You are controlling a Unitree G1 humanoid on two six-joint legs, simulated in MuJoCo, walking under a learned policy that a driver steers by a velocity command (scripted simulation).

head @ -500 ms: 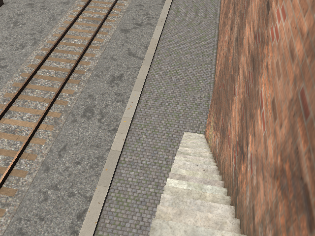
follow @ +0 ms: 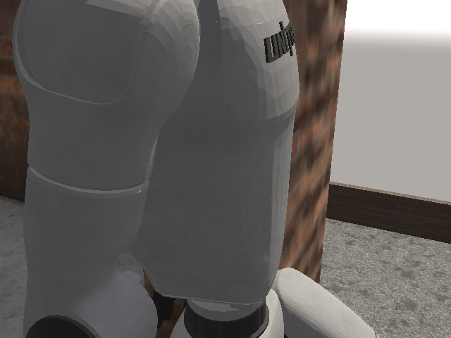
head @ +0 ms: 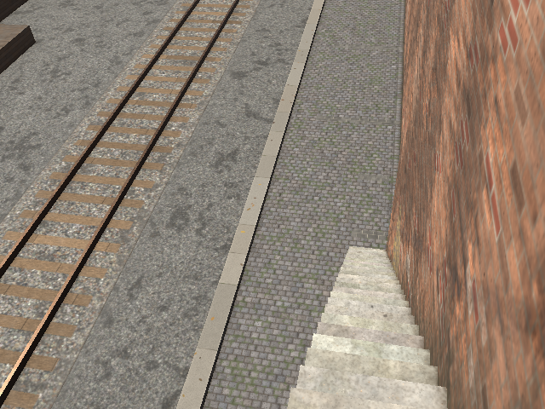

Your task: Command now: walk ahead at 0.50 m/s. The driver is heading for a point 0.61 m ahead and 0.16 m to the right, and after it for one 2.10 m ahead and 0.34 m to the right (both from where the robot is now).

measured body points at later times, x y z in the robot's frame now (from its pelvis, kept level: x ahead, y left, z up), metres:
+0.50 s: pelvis +0.18 +0.02 -0.20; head +0.17 +0.02 +0.25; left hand +0.33 +0.27 -0.32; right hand +0.07 -0.20 -0.35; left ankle +0.22 +0.11 -0.91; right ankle +0.17 -0.14 -0.64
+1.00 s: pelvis +0.38 -0.13 -0.37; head +0.35 -0.18 +0.08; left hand +0.55 +0.13 -0.46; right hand +0.29 -0.38 -0.54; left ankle +0.26 +0.11 -0.83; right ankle +0.41 -0.24 -1.11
